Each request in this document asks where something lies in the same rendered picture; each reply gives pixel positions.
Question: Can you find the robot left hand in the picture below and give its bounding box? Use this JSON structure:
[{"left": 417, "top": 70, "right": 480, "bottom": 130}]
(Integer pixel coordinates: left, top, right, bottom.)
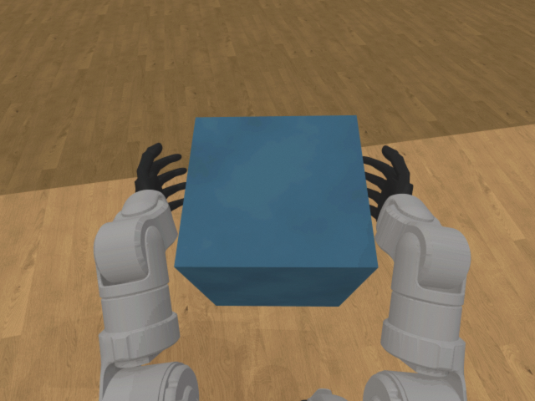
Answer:
[{"left": 135, "top": 143, "right": 187, "bottom": 211}]

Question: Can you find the right robot shin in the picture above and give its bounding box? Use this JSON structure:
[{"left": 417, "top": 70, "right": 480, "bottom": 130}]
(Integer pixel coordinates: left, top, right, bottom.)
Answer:
[{"left": 311, "top": 388, "right": 332, "bottom": 399}]

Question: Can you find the right robot upper arm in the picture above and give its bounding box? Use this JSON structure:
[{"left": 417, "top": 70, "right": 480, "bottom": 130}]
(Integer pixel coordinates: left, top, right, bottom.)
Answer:
[{"left": 363, "top": 370, "right": 461, "bottom": 401}]

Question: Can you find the carton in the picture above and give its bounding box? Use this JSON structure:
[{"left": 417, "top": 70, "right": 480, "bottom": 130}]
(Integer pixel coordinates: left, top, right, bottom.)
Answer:
[{"left": 174, "top": 115, "right": 378, "bottom": 307}]

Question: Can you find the left robot forearm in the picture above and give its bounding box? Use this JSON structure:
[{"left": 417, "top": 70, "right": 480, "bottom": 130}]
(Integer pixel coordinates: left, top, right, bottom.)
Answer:
[{"left": 94, "top": 190, "right": 180, "bottom": 401}]

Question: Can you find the right robot forearm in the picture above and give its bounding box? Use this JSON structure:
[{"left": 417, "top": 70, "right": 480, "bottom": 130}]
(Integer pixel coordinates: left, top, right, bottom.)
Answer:
[{"left": 374, "top": 194, "right": 471, "bottom": 401}]

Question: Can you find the left robot upper arm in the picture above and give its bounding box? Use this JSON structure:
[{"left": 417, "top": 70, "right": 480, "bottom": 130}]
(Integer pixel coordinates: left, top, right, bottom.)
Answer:
[{"left": 102, "top": 362, "right": 199, "bottom": 401}]

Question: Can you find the robot right hand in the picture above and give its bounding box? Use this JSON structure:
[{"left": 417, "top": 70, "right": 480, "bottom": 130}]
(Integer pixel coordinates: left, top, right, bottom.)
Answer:
[{"left": 363, "top": 145, "right": 413, "bottom": 222}]

